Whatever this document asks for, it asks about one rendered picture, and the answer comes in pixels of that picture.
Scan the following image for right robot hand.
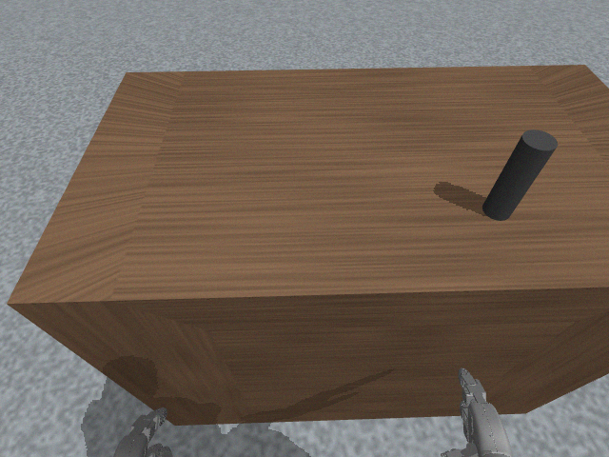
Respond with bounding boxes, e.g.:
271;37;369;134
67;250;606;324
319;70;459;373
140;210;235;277
441;368;513;457

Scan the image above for can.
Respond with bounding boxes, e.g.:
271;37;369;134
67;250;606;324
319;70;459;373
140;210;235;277
482;129;558;221

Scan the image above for left robot hand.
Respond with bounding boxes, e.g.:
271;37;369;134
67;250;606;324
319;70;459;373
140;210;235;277
113;407;173;457

